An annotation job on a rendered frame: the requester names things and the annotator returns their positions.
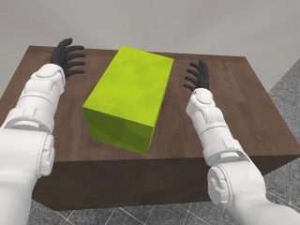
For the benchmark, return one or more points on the left robot upper arm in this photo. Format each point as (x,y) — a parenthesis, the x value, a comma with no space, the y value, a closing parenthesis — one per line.
(25,156)

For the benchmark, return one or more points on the right robot upper arm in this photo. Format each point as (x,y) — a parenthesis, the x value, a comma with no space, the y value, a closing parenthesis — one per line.
(239,188)

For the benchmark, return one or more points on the robot right forearm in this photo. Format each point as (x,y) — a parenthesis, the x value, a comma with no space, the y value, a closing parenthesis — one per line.
(218,143)

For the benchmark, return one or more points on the robot left forearm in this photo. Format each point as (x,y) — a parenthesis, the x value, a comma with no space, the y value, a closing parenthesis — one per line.
(38,101)

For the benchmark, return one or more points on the right robot hand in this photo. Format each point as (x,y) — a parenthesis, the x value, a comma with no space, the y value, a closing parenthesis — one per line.
(202,77)

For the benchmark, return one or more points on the carton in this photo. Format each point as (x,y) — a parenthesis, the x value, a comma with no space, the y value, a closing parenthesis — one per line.
(123,108)

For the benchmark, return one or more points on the pedestal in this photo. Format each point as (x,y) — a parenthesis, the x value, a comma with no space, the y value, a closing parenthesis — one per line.
(88,174)

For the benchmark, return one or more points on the left robot hand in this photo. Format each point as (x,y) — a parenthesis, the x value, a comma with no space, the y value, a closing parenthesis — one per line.
(61,57)

